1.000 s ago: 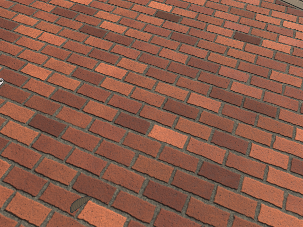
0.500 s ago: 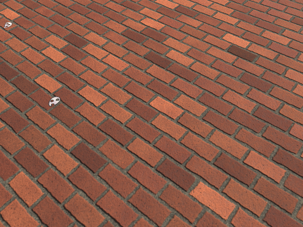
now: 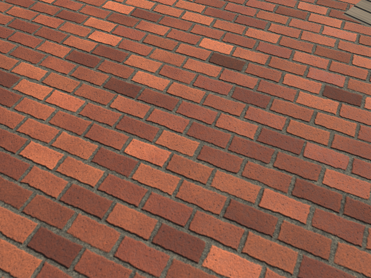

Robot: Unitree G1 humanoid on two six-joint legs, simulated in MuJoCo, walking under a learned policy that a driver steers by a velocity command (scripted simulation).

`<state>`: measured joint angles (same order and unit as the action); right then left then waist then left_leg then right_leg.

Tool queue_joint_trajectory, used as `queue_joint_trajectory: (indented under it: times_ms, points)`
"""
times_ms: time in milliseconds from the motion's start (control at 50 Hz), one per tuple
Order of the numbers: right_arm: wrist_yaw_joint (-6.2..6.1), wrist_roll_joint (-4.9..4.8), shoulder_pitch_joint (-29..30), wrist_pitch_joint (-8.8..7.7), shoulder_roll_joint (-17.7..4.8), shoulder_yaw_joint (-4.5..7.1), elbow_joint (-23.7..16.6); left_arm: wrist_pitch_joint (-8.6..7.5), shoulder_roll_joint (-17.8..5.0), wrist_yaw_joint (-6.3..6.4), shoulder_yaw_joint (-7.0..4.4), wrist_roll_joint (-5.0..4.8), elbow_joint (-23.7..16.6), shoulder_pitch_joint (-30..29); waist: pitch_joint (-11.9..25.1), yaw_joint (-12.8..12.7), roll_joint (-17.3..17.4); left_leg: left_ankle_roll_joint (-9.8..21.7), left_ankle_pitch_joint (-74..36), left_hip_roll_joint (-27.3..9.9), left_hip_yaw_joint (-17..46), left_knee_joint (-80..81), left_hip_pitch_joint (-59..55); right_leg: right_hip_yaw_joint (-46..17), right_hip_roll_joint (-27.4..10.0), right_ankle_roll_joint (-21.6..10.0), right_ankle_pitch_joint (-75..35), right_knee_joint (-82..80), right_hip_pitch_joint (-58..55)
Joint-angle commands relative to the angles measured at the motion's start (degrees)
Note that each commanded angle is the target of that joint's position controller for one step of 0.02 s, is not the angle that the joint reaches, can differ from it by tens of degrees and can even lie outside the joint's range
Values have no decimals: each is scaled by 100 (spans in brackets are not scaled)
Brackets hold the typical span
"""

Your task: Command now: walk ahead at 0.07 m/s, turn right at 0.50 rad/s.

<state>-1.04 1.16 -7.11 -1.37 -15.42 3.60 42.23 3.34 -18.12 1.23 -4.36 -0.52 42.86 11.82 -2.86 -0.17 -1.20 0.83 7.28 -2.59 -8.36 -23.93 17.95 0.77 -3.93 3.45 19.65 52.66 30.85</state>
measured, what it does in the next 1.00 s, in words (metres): steps on the spot, turning right: right foot, then left foot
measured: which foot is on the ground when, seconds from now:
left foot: down 0.00-0.12, up 0.14-0.58, down 0.60-1.00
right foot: up 0.00-0.10, down 0.12-0.60, up 0.62-1.00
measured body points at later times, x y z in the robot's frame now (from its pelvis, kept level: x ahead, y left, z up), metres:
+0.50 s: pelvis +0.03 -0.03 +0.00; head +0.06 -0.06 +0.45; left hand +0.26 +0.21 -0.08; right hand +0.11 -0.35 -0.11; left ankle +0.09 +0.12 -0.70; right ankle +0.03 -0.12 -0.74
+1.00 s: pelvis +0.03 -0.03 +0.00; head +0.06 -0.05 +0.45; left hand +0.32 +0.11 -0.08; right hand -0.02 -0.34 -0.11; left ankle +0.09 +0.10 -0.74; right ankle -0.04 -0.13 -0.73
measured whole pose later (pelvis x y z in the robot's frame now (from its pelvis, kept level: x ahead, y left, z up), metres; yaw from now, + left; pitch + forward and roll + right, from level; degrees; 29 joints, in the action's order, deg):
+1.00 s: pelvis +0.03 -0.03 +0.00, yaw -35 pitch +1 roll +0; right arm -0.4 -1.2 -7.7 1.0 -17.6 4.3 43.1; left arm 4.1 -17.9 -0.5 -4.4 -0.9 33.3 9.8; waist -4.2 1.1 0.5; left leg -2.4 15.9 -5.4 -6.6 -27.9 12.4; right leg 0.9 -1.4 2.2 16.7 34.6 18.0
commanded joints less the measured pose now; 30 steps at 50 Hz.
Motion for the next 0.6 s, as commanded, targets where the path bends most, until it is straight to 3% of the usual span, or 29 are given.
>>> queue_joint_trajectory:
  times_ms: [20, 80, 100, 120, 140, 160, 180, 200, 220, 240, 280, 380, 500, 560, 580, 600]
  points:
    - [-46, -79, 404, -29, -981, 260, -345, 11, -377, -107, -91, 5, -416, 238, 869, -101, 851, 1212, -739, -1662, 872, 879, -338, 19, -83, -154, -202, -515, -878]
    - [-31, -222, 433, 61, -1079, 295, -226, 28, -431, -196, -151, 11, -475, 324, 810, -228, 781, 891, -408, -1634, 691, 406, -476, 291, 110, -422, -520, -1613, -1400]
    - [-31, -251, 288, 92, -981, 280, -137, 21, -499, -187, -197, 39, -437, 438, 797, -241, 634, 636, -11, -1454, 520, 45, -342, 308, 258, -570, -809, -2055, -1763]
    - [-15, -204, -14, 128, -769, 237, 3, 7, -768, -134, -287, 65, -434, 589, 665, -214, -12, 190, 626, -1075, 144, -791, 77, -253, 39, -821, -1686, -2747, -2175]
    - [21, 69, -153, 141, -453, 140, -155, -5, -1469, -6, -423, 58, -617, 576, 568, 62, -1852, -482, 2653, -158, -411, -2660, 1581, -2327, -1431, -1576, -3525, -3107, -2857]
    - [-39, 41, 439, 130, -662, 195, -350, -120, -1526, -59, -391, 240, -760, 586, 703, -342, -1553, -523, 3254, 296, 629, -3817, 2146, -3063, -1856, -2399, -3358, -3394, -2476]
    - [-74, -82, 631, 143, -812, 250, -365, -244, -1358, -102, -350, 277, -745, 508, 713, -346, -969, -407, 2837, 192, 1003, -4214, 2218, -2673, -1570, -2253, -2853, -3476, -2369]
    - [-115, -128, 495, 165, -827, 283, -288, -320, -1220, -87, -321, 173, -768, 200, 643, -147, -702, -324, 2290, 103, 1124, -4196, 2264, -2285, -1279, -1910, -2531, -3418, -2344]
    - [-168, -80, 375, 186, -842, 309, -160, -324, -1000, -57, -256, 65, -823, -51, 682, -49, -510, -324, 1943, 41, 1188, -4103, 2240, -2075, -1102, -1657, -2370, -3367, -2350]
    - [-191, -37, 302, 196, -866, 329, -131, -306, -915, -17, -210, 18, -873, -216, 705, 34, -598, -364, 1683, 73, 1185, -4126, 2050, -1924, -995, -1588, -2562, -3346, -2207]
    - [-164, -76, 184, 160, -787, 326, -104, -282, -831, 41, -167, 52, -936, -198, 900, 89, -603, -422, 1353, 200, 1190, -4089, 1799, -1809, -835, -1591, -2821, -3307, -2246]
    - [-105, -121, 422, 107, -592, 234, -170, -220, -973, 122, -239, 6, -1001, -40, 892, -79, -641, -566, 1136, 320, 1315, -2611, 1558, -2068, -712, -1607, -2316, -3210, -2503]
    - [30, -183, 342, 10, -718, 250, -178, -133, -1029, 33, -281, -2, -1128, -188, 808, -121, -814, -494, 1375, 497, 1371, -1495, 697, -2757, -609, -1652, -2191, -3095, -2153]
    - [107, -190, 32, -66, -748, 277, -126, -85, -995, 27, -276, -84, -1198, -401, 877, 78, -801, -342, 883, 530, 1312, -335, 57, -2979, -408, -1461, -2421, -2812, -2166]
    - [116, -171, -174, -83, -796, 307, -61, -67, -943, 47, -261, -125, -1227, -475, 894, 199, -727, -244, 210, 420, 1274, 325, -463, -2891, -224, -1259, -2124, -2653, -1934]
    - [92, -101, -338, -69, -1091, 384, -52, -68, -739, 58, -206, -96, -1248, -329, 1024, 141, -264, 33, -207, -326, 1790, 500, -1180, -2571, 86, -960, -1115, -2136, -1355]
Keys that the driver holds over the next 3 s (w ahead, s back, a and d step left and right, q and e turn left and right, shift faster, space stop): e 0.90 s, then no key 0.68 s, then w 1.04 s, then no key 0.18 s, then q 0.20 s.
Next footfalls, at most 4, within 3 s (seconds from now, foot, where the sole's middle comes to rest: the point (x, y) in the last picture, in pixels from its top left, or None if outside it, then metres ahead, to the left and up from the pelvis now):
0.12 right None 0.07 -0.13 -0.77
0.60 left None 0.13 0.09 -0.77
1.02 right None -0.01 -0.15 -0.77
1.38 left None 0.13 0.05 -0.77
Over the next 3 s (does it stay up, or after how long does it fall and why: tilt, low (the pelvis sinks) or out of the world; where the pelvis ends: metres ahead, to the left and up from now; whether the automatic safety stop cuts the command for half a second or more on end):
stays up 0.48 -0.39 0.00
